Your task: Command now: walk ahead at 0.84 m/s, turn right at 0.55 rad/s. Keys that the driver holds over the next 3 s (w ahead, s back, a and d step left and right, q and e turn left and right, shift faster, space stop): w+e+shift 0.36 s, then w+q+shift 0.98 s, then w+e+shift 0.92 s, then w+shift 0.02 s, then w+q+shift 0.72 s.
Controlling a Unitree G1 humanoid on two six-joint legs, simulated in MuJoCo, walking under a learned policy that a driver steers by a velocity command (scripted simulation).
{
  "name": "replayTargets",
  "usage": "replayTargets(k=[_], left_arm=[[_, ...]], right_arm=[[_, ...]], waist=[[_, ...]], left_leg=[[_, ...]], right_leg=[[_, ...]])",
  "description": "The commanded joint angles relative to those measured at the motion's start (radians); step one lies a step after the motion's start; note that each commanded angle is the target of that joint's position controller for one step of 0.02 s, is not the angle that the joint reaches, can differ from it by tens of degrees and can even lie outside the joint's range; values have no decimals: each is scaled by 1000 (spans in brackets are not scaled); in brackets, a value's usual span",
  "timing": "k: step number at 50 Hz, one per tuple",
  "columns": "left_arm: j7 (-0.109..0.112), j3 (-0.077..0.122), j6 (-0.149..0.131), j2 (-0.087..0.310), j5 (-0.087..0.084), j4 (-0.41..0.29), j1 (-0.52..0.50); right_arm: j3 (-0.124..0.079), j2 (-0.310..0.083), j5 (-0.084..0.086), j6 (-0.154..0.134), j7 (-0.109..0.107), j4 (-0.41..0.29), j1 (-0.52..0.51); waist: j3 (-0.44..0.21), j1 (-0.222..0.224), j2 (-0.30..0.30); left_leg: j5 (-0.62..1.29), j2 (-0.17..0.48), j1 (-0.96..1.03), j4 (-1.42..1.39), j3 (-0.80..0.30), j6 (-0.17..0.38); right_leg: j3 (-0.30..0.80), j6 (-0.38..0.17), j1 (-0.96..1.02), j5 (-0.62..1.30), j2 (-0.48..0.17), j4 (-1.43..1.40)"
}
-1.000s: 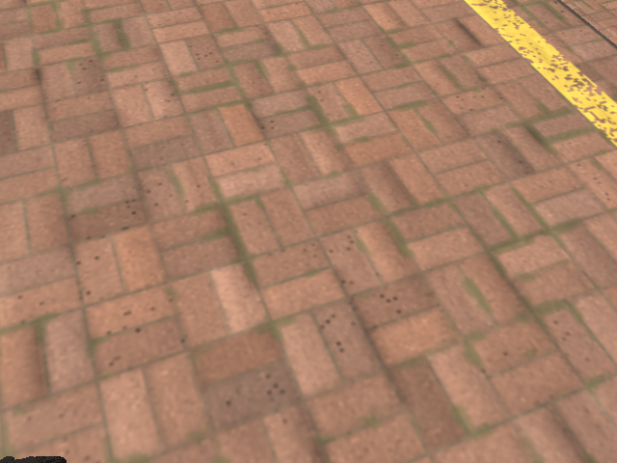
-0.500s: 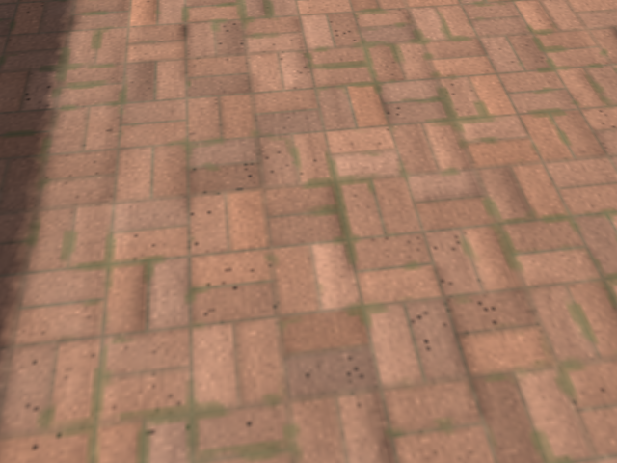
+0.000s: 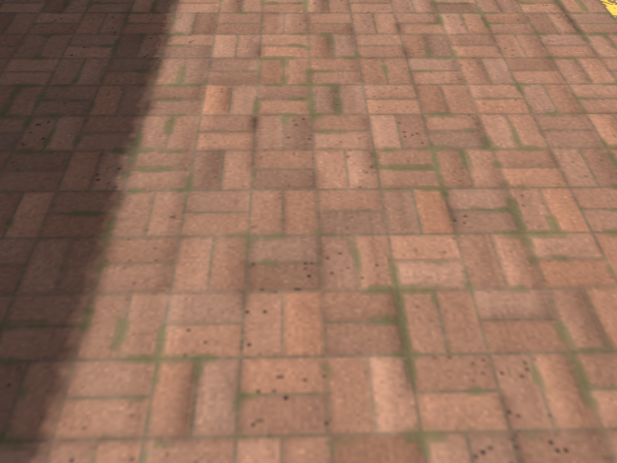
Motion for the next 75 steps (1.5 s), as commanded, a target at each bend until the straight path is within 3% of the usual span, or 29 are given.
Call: replayTargets(k=[1, 5, 8, 9, 10, 11, 14, 18, 21, 26, 30, 32, 33, 34, 36, 40, 44, 49, 52, 53, 54, 55, 56, 58, 63, 69, 73, 74, 75], left_arm=[[-19, 3, -23, 78, 1, -114, -200], [-17, -29, -21, 35, -7, -151, -241], [18, -1, -29, 106, -30, -90, 67], [29, 27, -43, 164, -15, -24, 292], [49, 70, -33, 294, -8, -10, 317], [44, 73, -34, 319, -31, -28, 268], [71, 58, -46, 232, -26, -2, 218], [77, 19, -79, 152, -41, -26, 136], [77, 7, -105, 131, -38, -3, 163], [77, -1, -147, 158, -44, 54, 218], [111, 21, -120, 240, 22, 52, 130], [122, 15, -95, 213, 38, 31, 4], [90, -31, -110, 18, -5, -21, 145], [86, -50, -140, 63, -4, -41, 110], [80, -59, -160, 122, 9, -75, -50], [69, -93, -100, 58, 48, -135, -101], [52, -125, -101, 26, 15, -236, -341], [63, -117, -110, 33, -6, -266, -399], [94, -68, -122, 129, -9, -196, -132], [113, -39, -127, 185, -1, -149, 75], [133, -11, -127, 252, 27, -112, 294], [122, 9, -115, 327, 39, -115, 194], [116, 1, -106, 194, 25, -139, 88], [106, -27, -108, 76, 25, -107, 37], [87, -42, -142, 12, -20, 23, 128], [88, -37, -162, 78, -10, 75, 155], [109, -17, -125, 236, -16, 106, 184], [112, -21, -111, 241, -21, 103, 151], [101, -34, -105, 159, -15, 92, 189]], right_arm=[[-39, -137, -3, -28, -15, -25, -33], [-40, -148, -9, -20, -22, 34, -11], [-52, -226, -18, 16, -29, 39, -21], [-48, -232, -9, 17, -29, 23, -52], [-11, -101, 6, -1, -5, -34, -35], [3, -73, 2, -27, 9, -83, -119], [17, -100, -6, -57, 7, -123, -242], [29, -89, -42, 15, 16, -120, -214], [50, -54, -24, 16, 37, -165, -355], [50, -54, 17, 0, 45, -161, -452], [0, -171, 35, 5, 27, -35, -100], [-45, -239, 38, 26, 0, 90, 321], [-71, -338, 4, 28, -2, 107, 259], [-59, -230, 19, 37, 15, 78, 135], [-48, -148, 26, 29, 19, 74, 38], [-31, -133, 33, -1, 6, 118, 46], [-49, -152, 41, -15, 9, 103, 48], [-70, -181, 52, -10, 9, 127, 119], [-86, -251, 40, -11, 1, 119, 69], [-86, -239, 36, -22, 4, 100, 13], [-47, -82, 26, -33, -1, 65, -8], [-17, -24, 85, -23, -1, -4, 126], [-25, -115, 51, 1, -13, 35, 18], [-35, -121, 25, 20, 11, 23, -120], [-2, -18, 4, 74, 60, -93, -275], [39, -21, 0, 63, 99, -179, -473], [7, -128, -19, 44, 60, -73, -215], [-15, -165, -22, 42, 39, -7, -13], [-43, -250, -35, 44, 15, 28, 71]], waist=[[230, -27, 95], [243, -33, 87], [-9, 121, 149], [-119, 231, 84], [-148, 170, -167], [-190, 130, -203], [32, 71, 62], [125, -15, 24], [202, 27, -10], [159, 88, -29], [-53, -118, -115], [-154, -337, -34], [-169, -120, 405], [-245, -114, 263], [-42, -71, -34], [134, 38, -15], [212, -27, 21], [117, -99, 67], [-73, 45, 69], [-171, 155, 63], [-308, 199, -118], [-433, 68, -431], [-250, 86, -196], [-33, 80, -17], [78, 13, -85], [209, 1, -4], [41, -168, -95], [-47, -275, -90], [-149, -246, 6]], left_leg=[[-84, 287, -56, -181, -11, 86], [495, 286, 46, -90, 136, 76], [1392, 302, 84, 458, 169, 71], [1238, 269, -121, 795, 169, 52], [487, 117, -565, 1165, 140, -12], [-118, -56, -818, 1366, -69, -25], [25, 104, -865, 1203, -178, 1], [-26, 152, -764, 1007, -138, -64], [213, 149, -764, 721, -41, -65], [535, 73, -620, 363, 35, 45], [287, -92, -334, 426, 48, 99], [104, -39, 33, 424, -44, 159], [-68, 235, 361, 387, -635, 379], [-204, 291, 338, 115, -1018, 409], [-183, 242, 31, 60, -807, 337], [16, 97, -346, 12, -568, 301], [168, 24, -524, -84, -469, 257], [564, 44, -286, 38, -477, 170], [848, 23, -227, 429, -463, 108], [712, -12, -361, 670, -445, 97], [34, -62, -530, 1004, -355, 113], [-214, -107, -787, 1256, -245, 84], [-78, -5, -887, 1272, -217, 94], [29, 54, -864, 1179, -184, 76], [59, 125, -912, 1107, -141, 71], [318, 38, -666, 635, 27, 113], [137, -104, -240, 515, 20, 168], [156, -73, -3, 409, -46, 196], [-26, 109, 223, 423, -230, 206]], right_leg=[[-35, -47, -125, 5, -59, -89], [-179, -161, 6, -138, -37, -254], [-267, -247, 399, -368, 143, -227], [-174, -275, 736, -359, 164, -337], [322, -375, 1014, -731, -81, -479], [835, -447, 1093, -815, -220, -702], [560, -340, 845, -399, -161, -724], [358, -342, 567, -270, -35, -785], [223, -296, 521, -24, 9, -874], [83, -185, 757, 440, -49, -958], [-21, -120, 958, 1142, -130, -555], [-94, -102, 724, 946, -53, 167], [-43, -12, 133, -315, 152, 666], [67, -45, 20, -388, 153, 671], [97, -72, 65, -234, 22, 492], [54, -18, 148, -309, -55, 232], [-39, 34, 259, -36, -59, -206], [-49, 6, 390, 140, 6, -453], [-31, -26, 730, -53, 44, -501], [42, -47, 969, -177, -49, -452], [302, -70, 1193, -479, -327, -443], [887, -194, 1292, -686, -538, -672], [783, -188, 1144, -805, -448, -715], [417, -152, 904, -412, -349, -712], [31, -85, 765, 58, -276, -766], [-256, -60, 615, 405, -186, -922], [-237, -116, 727, 1065, -259, -527], [-228, -123, 647, 982, -246, -252], [-196, -116, 455, 251, -134, 154]])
